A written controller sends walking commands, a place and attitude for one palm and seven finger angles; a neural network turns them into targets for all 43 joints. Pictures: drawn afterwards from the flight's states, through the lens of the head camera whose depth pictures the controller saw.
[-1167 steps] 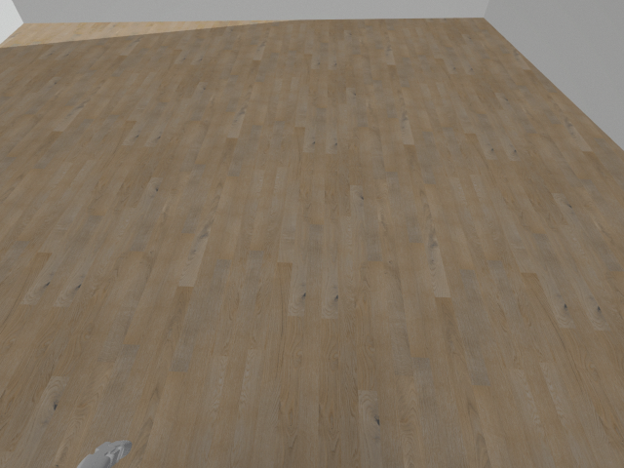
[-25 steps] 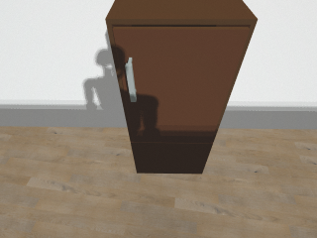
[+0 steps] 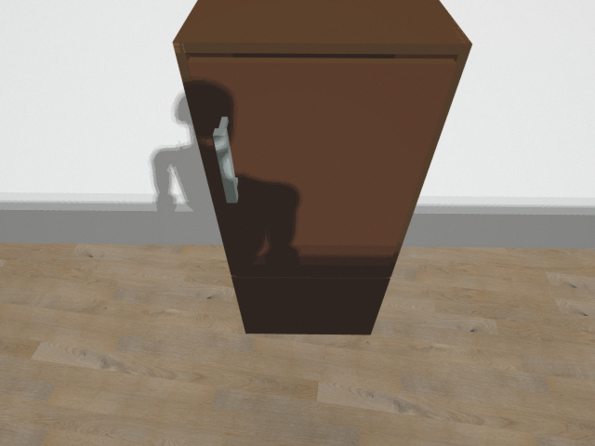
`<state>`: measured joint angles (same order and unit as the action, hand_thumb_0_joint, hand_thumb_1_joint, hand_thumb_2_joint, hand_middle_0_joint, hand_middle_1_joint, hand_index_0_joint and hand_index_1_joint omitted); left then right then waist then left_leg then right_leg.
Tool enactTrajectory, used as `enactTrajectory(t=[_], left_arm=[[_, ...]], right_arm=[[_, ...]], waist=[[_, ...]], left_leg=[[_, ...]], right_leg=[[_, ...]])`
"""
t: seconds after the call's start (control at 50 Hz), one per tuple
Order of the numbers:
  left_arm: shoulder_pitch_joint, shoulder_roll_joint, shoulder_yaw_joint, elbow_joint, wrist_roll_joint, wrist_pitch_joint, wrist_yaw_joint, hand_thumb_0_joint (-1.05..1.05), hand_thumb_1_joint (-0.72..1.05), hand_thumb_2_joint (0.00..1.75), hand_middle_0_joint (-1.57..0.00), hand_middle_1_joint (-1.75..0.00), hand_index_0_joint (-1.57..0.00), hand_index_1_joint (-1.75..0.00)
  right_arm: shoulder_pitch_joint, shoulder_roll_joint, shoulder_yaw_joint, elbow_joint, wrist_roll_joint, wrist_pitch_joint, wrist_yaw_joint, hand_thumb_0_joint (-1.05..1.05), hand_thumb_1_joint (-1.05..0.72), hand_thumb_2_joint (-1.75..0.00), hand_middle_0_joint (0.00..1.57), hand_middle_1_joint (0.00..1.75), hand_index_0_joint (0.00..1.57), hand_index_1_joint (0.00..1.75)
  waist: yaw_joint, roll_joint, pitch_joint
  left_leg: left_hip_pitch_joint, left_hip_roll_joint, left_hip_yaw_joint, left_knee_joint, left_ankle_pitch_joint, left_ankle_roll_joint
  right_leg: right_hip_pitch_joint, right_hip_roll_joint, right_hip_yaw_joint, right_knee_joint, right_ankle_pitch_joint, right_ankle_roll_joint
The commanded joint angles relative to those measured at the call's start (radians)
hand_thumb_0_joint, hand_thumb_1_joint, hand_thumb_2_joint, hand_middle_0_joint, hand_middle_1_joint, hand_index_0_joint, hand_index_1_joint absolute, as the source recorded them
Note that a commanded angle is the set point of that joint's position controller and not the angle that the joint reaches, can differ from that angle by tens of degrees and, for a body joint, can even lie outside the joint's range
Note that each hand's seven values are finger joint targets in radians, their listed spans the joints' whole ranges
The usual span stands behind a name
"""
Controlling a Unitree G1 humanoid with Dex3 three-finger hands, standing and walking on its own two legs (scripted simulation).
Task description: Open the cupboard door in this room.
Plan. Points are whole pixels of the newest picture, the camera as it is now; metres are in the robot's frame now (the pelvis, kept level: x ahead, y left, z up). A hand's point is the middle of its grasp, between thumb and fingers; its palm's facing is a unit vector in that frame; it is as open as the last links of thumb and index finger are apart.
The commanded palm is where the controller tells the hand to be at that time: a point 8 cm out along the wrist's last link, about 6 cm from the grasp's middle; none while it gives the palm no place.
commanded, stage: shuffle to correct the standing spot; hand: left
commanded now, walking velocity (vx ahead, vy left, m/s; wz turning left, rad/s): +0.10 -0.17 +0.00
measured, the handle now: (228, 161) +0.57 +0.16 +0.06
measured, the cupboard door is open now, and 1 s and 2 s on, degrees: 0 0 0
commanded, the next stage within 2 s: come to a stop and stand still in 0.04 s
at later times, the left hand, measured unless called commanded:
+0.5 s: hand out of the picture +0.03 +0.13 -0.18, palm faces +0.06 -0.98 -0.17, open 7.4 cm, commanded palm none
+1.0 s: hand out of the picture +0.08 +0.18 -0.17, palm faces -0.01 -0.98 -0.20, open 7.4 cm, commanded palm none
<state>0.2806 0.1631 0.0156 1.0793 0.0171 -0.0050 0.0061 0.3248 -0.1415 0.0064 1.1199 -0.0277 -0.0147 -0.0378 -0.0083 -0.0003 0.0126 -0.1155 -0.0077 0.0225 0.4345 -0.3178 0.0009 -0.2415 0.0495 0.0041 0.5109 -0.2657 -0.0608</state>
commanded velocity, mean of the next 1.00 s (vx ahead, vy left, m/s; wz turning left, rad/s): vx -0.03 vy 0.01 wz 0.00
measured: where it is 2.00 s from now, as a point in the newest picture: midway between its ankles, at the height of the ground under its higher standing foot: outside the picture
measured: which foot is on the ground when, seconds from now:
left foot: down 0.00-0.14, up 0.16-0.46, down 0.48-1.00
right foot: down 0.00-1.00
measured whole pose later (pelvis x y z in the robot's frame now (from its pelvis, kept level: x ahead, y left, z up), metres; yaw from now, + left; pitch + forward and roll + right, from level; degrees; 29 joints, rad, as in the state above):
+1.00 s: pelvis +0.06 +0.01 +0.01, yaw -1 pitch +0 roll +1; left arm 0.28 0.16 -0.01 1.07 0.00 -0.02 0.04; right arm 0.29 -0.17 0.02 1.13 -0.02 0.00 -0.03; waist -0.01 -0.01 0.04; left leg -0.22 -0.05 0.05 0.37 -0.14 0.05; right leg -0.07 0.05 0.03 0.38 -0.30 -0.05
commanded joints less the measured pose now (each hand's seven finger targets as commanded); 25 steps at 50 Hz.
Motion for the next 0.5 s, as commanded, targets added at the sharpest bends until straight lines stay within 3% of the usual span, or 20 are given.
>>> enactTrajectory(t=[0.0,0.04,0.08,0.1,0.12,0.14,0.16,0.18,0.2,0.24,0.3,0.34,0.4,0.42,0.44,0.46,0.48], left_arm=[[0.04,0.07,0.026,-0.068,0.013,-0.006,-0.009,0.0,0.9,0.9,-0.2,-0.3,-0.2,-0.3],[0.063,0.072,0.033,-0.069,0.014,-0.007,-0.012,0.0,0.9,0.9,-0.2,-0.3,-0.2,-0.3],[0.118,0.086,0.042,-0.064,0.014,-0.01,-0.012,0.0,0.9,0.9,-0.2,-0.3,-0.2,-0.3],[0.152,0.11,0.047,-0.053,0.013,-0.012,-0.008,0.0,0.9,0.9,-0.2,-0.3,-0.2,-0.3],[0.201,0.148,0.058,-0.037,0.011,-0.014,-0.001,0.0,0.9,0.9,-0.2,-0.3,-0.2,-0.3],[0.25,0.146,0.062,-0.028,0.009,-0.014,0.01,0.0,0.9,0.9,-0.2,-0.3,-0.2,-0.3],[0.244,0.119,0.054,-0.028,0.007,-0.019,0.021,0.0,0.9,0.9,-0.2,-0.3,-0.2,-0.3],[0.209,0.1,0.047,-0.034,0.005,-0.025,0.029,0.0,0.9,0.9,-0.2,-0.3,-0.2,-0.3],[0.185,0.099,0.043,-0.037,0.0,-0.031,0.032,0.0,0.9,0.9,-0.2,-0.3,-0.2,-0.3],[0.157,0.099,0.035,-0.047,0.001,-0.042,0.039,0.0,0.9,0.9,-0.2,-0.3,-0.2,-0.3],[0.131,0.126,0.031,-0.055,0.002,-0.043,0.045,0.0,0.9,0.9,-0.2,-0.3,-0.2,-0.3],[0.119,0.113,0.025,-0.054,0.004,-0.037,0.047,0.0,0.9,0.9,-0.2,-0.3,-0.2,-0.3],[0.124,0.098,0.019,-0.048,-0.005,-0.028,0.048,0.0,0.9,0.9,-0.2,-0.3,-0.2,-0.3],[0.116,0.096,0.018,-0.051,-0.009,-0.024,0.047,0.0,0.9,0.9,-0.2,-0.3,-0.2,-0.3],[0.121,0.084,0.017,-0.061,-0.007,-0.02,0.048,0.0,0.9,0.9,-0.2,-0.3,-0.2,-0.3],[0.13,0.068,0.015,-0.064,-0.01,-0.015,0.052,0.0,0.9,0.9,-0.2,-0.3,-0.2,-0.3],[0.139,0.053,0.012,-0.067,-0.004,-0.009,0.059,0.0,0.9,0.9,-0.2,-0.3,-0.2,-0.3]], right_arm=[[0.048,-0.164,-0.046,-0.05,0.0,-0.018,-0.016,0.0,-0.9,-0.9,0.2,0.3,0.2,0.3],[0.046,-0.157,-0.049,-0.057,0.0,-0.019,-0.021,0.0,-0.9,-0.9,0.2,0.3,0.2,0.3],[0.035,-0.145,-0.048,-0.069,0.001,-0.023,-0.025,0.0,-0.9,-0.9,0.2,0.3,0.2,0.3],[0.03,-0.123,-0.042,-0.075,0.004,-0.025,-0.026,0.0,-0.9,-0.9,0.2,0.3,0.2,0.3],[0.028,-0.093,-0.037,-0.081,0.007,-0.024,-0.025,0.0,-0.9,-0.9,0.2,0.3,0.2,0.3],[-0.018,-0.087,-0.035,-0.099,0.009,-0.021,-0.027,0.0,-0.9,-0.9,0.2,0.3,0.2,0.3],[-0.042,-0.098,-0.035,-0.108,0.01,-0.023,-0.027,0.0,-0.9,-0.9,0.2,0.3,0.2,0.3],[-0.05,-0.085,-0.034,-0.103,0.014,-0.023,-0.024,0.0,-0.9,-0.9,0.2,0.3,0.2,0.3],[-0.06,-0.07,-0.031,-0.096,0.02,-0.019,-0.019,0.0,-0.9,-0.9,0.2,0.3,0.2,0.3],[-0.074,-0.045,-0.026,-0.095,0.027,-0.012,-0.007,0.0,-0.9,-0.9,0.2,0.3,0.2,0.3],[-0.093,-0.057,-0.029,-0.107,0.037,0.0,-0.003,0.0,-0.9,-0.9,0.2,0.3,0.2,0.3],[-0.09,-0.045,-0.029,-0.111,0.038,0.006,-0.002,0.0,-0.9,-0.9,0.2,0.3,0.2,0.3],[-0.074,-0.066,-0.032,-0.115,0.035,0.016,-0.01,0.0,-0.9,-0.9,0.2,0.3,0.2,0.3],[-0.061,-0.078,-0.036,-0.114,0.032,0.013,-0.014,0.0,-0.9,-0.9,0.2,0.3,0.2,0.3],[-0.049,-0.099,-0.041,-0.116,0.028,0.005,-0.017,0.0,-0.9,-0.9,0.2,0.3,0.2,0.3],[-0.05,-0.116,-0.04,-0.12,0.025,0.006,-0.021,0.0,-0.9,-0.9,0.2,0.3,0.2,0.3],[-0.054,-0.119,-0.04,-0.122,0.022,0.009,-0.022,0.0,-0.9,-0.9,0.2,0.3,0.2,0.3]], waist=[[0.007,0.065,0.119],[0.012,0.059,0.111],[0.031,-0.023,0.072],[0.038,-0.116,0.043],[0.05,-0.236,0.007],[0.085,-0.255,0.016],[0.075,-0.161,0.018],[0.057,-0.08,0.009],[0.047,-0.019,-0.015],[0.032,0.031,-0.03],[0.024,-0.02,-0.051],[0.017,-0.07,-0.04],[0.0,-0.104,-0.028],[-0.011,-0.105,-0.032],[-0.011,-0.071,-0.029],[-0.003,-0.019,-0.029],[0.005,0.019,0.01]], left_leg=[[-0.101,0.234,-0.211,-0.151,-0.003,0.115],[-0.107,0.229,-0.194,-0.102,0.063,0.116],[-0.187,0.17,-0.106,0.015,0.063,0.085],[-0.255,0.096,-0.009,0.139,0.02,0.053],[-0.36,0.021,0.077,0.315,-0.124,0.02],[-0.447,0.012,0.048,0.488,-0.298,0.01],[-0.465,0.029,-0.009,0.573,-0.28,0.005],[-0.45,0.043,-0.029,0.583,-0.25,-0.002],[-0.417,0.046,-0.024,0.565,-0.228,-0.009],[-0.361,0.036,-0.007,0.454,-0.171,-0.017],[-0.28,0.015,-0.002,0.309,-0.053,-0.017],[-0.227,0.008,-0.003,0.209,-0.001,-0.017],[-0.107,0.002,-0.008,0.044,0.14,-0.006],[-0.043,0.028,-0.015,0.006,0.266,0.008],[0.021,0.08,-0.046,0.038,0.478,0.035],[0.057,0.136,-0.087,0.072,0.609,0.068],[0.033,0.166,-0.105,0.079,0.62,0.087]], right_leg=[[-0.085,-0.06,0.041,0.035,-0.007,-0.004],[-0.069,-0.066,0.061,0.033,0.032,-0.011],[0.049,-0.11,0.133,-0.022,0.137,-0.029],[0.144,-0.175,0.227,-0.083,0.223,-0.053],[0.26,-0.268,0.365,-0.163,0.354,-0.091],[0.306,-0.337,0.444,-0.19,0.58,-0.153],[0.306,-0.348,0.426,-0.161,0.805,-0.187],[0.301,-0.344,0.353,-0.132,0.95,-0.201],[0.3,-0.328,0.298,-0.125,0.994,-0.195],[0.286,-0.288,0.236,-0.131,1.006,-0.157],[0.253,-0.253,0.199,-0.126,0.962,-0.102],[0.224,-0.24,0.178,-0.114,0.93,-0.075],[0.171,-0.206,0.167,-0.075,0.868,0.008],[0.133,-0.188,0.154,-0.057,0.812,0.04],[0.066,-0.158,0.139,-0.043,0.72,0.068],[0.012,-0.133,0.133,-0.058,0.561,0.087],[-0.013,-0.119,0.139,-0.09,0.402,0.091]])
